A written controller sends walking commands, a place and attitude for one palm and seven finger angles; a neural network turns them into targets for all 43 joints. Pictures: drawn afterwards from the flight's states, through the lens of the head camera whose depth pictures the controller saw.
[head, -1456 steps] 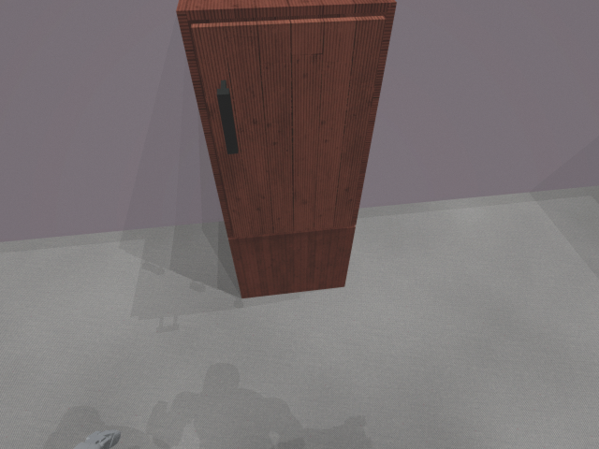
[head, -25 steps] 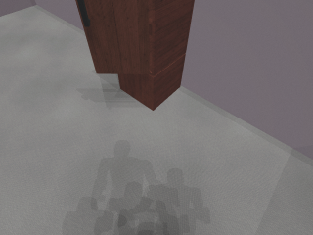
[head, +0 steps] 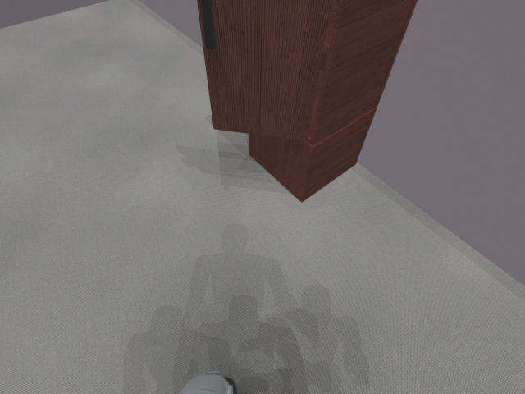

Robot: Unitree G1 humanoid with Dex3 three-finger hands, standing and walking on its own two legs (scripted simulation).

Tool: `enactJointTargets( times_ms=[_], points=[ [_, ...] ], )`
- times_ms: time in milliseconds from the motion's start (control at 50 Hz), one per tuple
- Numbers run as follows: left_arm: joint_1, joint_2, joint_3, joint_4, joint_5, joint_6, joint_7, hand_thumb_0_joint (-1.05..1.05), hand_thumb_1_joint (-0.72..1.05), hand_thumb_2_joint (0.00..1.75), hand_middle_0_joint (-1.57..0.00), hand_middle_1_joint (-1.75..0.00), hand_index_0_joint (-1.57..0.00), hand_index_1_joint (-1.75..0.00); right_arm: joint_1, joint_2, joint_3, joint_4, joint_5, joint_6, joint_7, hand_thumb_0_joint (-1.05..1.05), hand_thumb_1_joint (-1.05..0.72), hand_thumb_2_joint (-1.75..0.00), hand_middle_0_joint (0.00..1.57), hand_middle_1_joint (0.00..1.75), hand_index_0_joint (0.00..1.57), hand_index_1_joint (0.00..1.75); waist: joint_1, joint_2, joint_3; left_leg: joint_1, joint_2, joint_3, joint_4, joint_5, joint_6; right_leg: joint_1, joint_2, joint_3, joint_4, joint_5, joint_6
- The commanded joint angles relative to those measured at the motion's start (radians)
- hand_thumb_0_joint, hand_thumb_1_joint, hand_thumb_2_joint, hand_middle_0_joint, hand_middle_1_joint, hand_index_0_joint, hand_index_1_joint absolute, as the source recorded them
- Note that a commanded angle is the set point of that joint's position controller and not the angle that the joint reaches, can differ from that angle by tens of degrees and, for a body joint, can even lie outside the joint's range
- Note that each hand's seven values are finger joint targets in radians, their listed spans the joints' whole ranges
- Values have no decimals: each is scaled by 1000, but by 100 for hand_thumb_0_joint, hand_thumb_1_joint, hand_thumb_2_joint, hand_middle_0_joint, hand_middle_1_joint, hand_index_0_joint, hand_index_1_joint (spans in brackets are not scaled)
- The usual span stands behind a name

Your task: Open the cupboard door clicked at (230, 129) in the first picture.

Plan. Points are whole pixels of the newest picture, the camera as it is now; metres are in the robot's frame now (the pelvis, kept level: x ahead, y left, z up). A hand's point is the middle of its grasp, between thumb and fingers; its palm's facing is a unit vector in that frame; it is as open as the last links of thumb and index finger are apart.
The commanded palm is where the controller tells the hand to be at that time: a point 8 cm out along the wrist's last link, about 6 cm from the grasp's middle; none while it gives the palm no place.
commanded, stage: take the last steps up to it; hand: left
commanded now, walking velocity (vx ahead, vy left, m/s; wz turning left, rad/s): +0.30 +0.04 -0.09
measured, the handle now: (210, 18) +0.99 +0.25 +0.07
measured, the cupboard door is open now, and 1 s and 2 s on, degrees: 41 41 41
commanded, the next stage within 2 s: come to a stop and stand still in 0.90 s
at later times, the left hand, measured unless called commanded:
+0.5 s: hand (190, 287) +0.31 +0.17 -0.14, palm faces -0.09 -0.97 -0.22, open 7.4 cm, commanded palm none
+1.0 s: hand (173, 295) +0.30 +0.21 -0.18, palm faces +0.00 -0.99 -0.14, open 7.4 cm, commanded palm none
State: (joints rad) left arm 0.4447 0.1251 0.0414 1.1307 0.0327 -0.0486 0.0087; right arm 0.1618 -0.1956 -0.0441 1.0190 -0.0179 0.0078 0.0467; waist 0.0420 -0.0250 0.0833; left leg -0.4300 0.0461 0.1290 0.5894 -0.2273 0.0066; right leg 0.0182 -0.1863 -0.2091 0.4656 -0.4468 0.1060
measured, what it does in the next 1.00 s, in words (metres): walks ahead: right foot, then left foot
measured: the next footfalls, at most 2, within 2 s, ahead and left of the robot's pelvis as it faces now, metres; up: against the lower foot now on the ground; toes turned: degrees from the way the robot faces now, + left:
right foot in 0.50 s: +0.25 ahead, -0.10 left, +0.00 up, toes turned -12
left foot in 0.90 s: +0.44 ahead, +0.13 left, +0.00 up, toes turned +4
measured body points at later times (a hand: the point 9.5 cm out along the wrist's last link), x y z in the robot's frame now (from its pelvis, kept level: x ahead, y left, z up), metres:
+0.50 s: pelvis +0.17 +0.01 +0.01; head +0.18 -0.02 +0.45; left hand +0.31 +0.23 -0.12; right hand +0.08 -0.19 -0.16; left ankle +0.10 +0.12 -0.72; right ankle +0.21 -0.09 -0.73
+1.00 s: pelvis +0.34 +0.05 +0.01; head +0.37 +0.07 +0.45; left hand +0.30 +0.27 -0.16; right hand +0.42 -0.20 -0.13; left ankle +0.40 +0.13 -0.72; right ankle +0.24 -0.07 -0.66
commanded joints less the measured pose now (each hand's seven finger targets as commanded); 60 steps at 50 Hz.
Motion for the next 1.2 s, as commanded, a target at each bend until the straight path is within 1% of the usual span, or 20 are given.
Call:
enactJointTargets(
  times_ms=[0, 40, 80, 120, 360, 440, 460, 480, 500, 560, 600, 760, 800, 840, 880, 900, 960, 1020, 1060, 1180],
  points=[
    [-67, 90, 20, -123, -21, -5, 0, 0, 90, 90, -20, -30, -20, -30, 437, -277, -74, 50, -16, -39, -56, 0, -90, -90, 20, 30, 20, 30, -199, 278, -263, 642, 349, -509, -274, 35, 180, -592, 129, 73, 719, -167, -106],
    [-158, 75, 19, -137, -18, 0, 4, 0, 90, 90, -20, -30, -20, -30, 260, -214, -60, 13, -10, -45, -64, 0, -90, -90, 20, 30, 20, 30, -137, 269, -159, 406, 364, -465, -359, -230, 184, -685, 60, 184, 901, -47, -135],
    [-151, 69, 26, -108, -4, 9, -13, 0, 90, 90, -20, -30, -20, -30, 167, -110, -31, -12, -15, -60, -67, 0, -90, -90, 20, 30, 20, 30, -78, 146, -41, 212, 298, -333, -400, -174, 145, -627, 24, 189, 845, 76, -125],
    [-106, 41, 25, -92, -1, 23, -16, 0, 90, 90, -20, -30, -20, -30, 162, -71, -25, -9, -14, -78, -70, 0, -90, -90, 20, 30, 20, 30, -43, 102, -50, 203, 261, -226, -413, -24, 141, -589, 26, 181, 763, 129, -114],
    [-332, 81, 25, -212, -5, 30, -28, 0, 90, 90, -20, -30, -20, -30, 227, -94, -21, 35, -17, -73, -57, 0, -90, -90, 20, 30, 20, 30, -53, 70, 32, 261, 254, -132, -432, -4, 171, -485, 68, 136, 234, 219, -103],
    [-214, 113, 34, -179, -2, 14, -25, 0, 90, 90, -20, -30, -20, -30, 233, -80, -13, 55, -14, -66, -58, 0, -90, -90, 20, 30, 20, 30, 0, 15, -31, 218, 161, -55, -199, 64, 99, -191, 126, 95, 37, 249, -128],
    [-89, 171, 48, -140, 0, 0, -19, 0, 90, 90, -20, -30, -20, -30, 223, -64, -10, 47, -3, -70, -53, 0, -90, -90, 20, 30, 20, 30, 53, -88, -98, 88, 80, 18, 18, 68, 57, 17, 29, 236, -17, 234, -179],
    [33, 265, 69, -97, -5, -7, -12, 0, 90, 90, -20, -30, -20, -30, 228, -23, -3, 23, 2, -74, -46, 0, -90, -90, 20, 30, 20, 30, 72, -278, -145, -153, -39, 84, 293, -213, 6, 224, -202, 554, -126, 318, -285],
    [66, 273, 72, -87, -21, -15, -4, 0, 90, 90, -20, -30, -20, -30, 173, -66, -7, 11, 2, -65, -46, 0, -90, -90, 20, 30, 20, 30, 92, -319, -162, -193, -24, -36, 504, -360, 5, 168, -262, 672, -198, 380, -332],
    [-104, 166, 42, -127, -22, -20, 9, 0, 90, 90, -20, -30, -20, -30, 106, -24, -13, 14, 2, -53, -47, 0, -90, -90, 20, 30, 20, 30, 7, -29, -64, -201, 65, -133, 547, -147, -13, -28, -189, 428, -230, 410, -298],
    [-128, 126, 28, -117, -17, -32, 7, 0, 90, 90, -20, -30, -20, -30, 157, 11, -7, 36, -5, -38, -41, 0, -90, -90, 20, 30, 20, 30, -36, -77, -57, -125, 72, -102, 447, -86, -31, -121, -126, 278, -254, 455, -258],
    [-84, 170, 29, -52, -8, -33, -3, 0, 90, 90, -20, -30, -20, -30, 39, 17, -7, -12, -3, -42, -19, 0, -90, -90, 20, 30, 20, 30, -18, -114, -22, -21, 21, -24, 76, -30, -30, -131, -106, 222, -232, 424, -251],
    [-95, 178, 30, -42, -10, -24, -2, 0, 90, 90, -20, -30, -20, -30, 52, -2, -7, -9, -4, -47, -22, 0, -90, -90, 20, 30, 20, 30, -39, -106, -4, 84, -1, -3, -14, 11, -22, -177, -93, 200, -191, 390, -230],
    [-112, 163, 28, -45, -14, -13, -2, 0, 90, 90, -20, -30, -20, -30, 179, -55, -15, 34, -9, -60, -33, 0, -90, -90, 20, 30, 20, 30, -105, -4, -44, 341, -13, -6, -135, 52, -10, -292, -35, 155, -11, 376, -193],
    [-87, 81, 11, -87, -23, -9, -9, 0, 90, 90, -20, -30, -20, -30, 377, -226, -53, 61, -24, -61, -58, 0, -90, -90, 20, 30, 20, 30, -162, 343, -170, 583, 347, -454, -260, 173, 157, -564, 162, 37, 495, -144, -119],
    [-135, 98, 9, -104, -15, -4, 0, 0, 90, 90, -20, -30, -20, -30, 369, -214, -46, 64, -21, -53, -69, 0, -90, -90, 20, 30, 20, 30, -163, 289, -180, 522, 383, -490, -304, 123, 198, -600, 146, 136, 672, -169, -134],
    [-155, 84, 13, -80, -12, 3, -13, 0, 90, 90, -20, -30, -20, -30, 182, -103, -13, 5, -10, -66, -77, 0, -90, -90, 20, 30, 20, 30, -72, 129, -44, 269, 312, -316, -362, 107, 171, -590, 59, 203, 737, 27, -127],
    [-87, 34, -1, -47, -17, 31, -4, 0, 90, 90, -20, -30, -20, -30, 127, -60, 13, 7, -6, -78, -87, 0, -90, -90, 20, 30, 20, 30, -20, 102, -80, 206, 245, -145, -331, 512, 136, -441, 61, 208, 548, 111, -94],
    [-76, 32, -4, -41, -20, 47, 8, 0, 90, 90, -20, -30, -20, -30, 103, -58, 11, 7, -6, -68, -94, 0, -90, -90, 20, 30, 20, 30, -12, 63, -107, 197, 239, -102, -284, 683, 134, -341, 85, 185, 395, 126, -84],
    [-148, 105, 17, -97, -12, 85, 13, 0, 90, 90, -20, -30, -20, -30, 85, -118, -20, 23, -6, -12, -101, 0, -90, -90, 20, 30, 20, 30, -26, 165, -59, 192, 265, -153, -226, 532, 141, -307, 120, 154, 231, 112, -95]
  ],
)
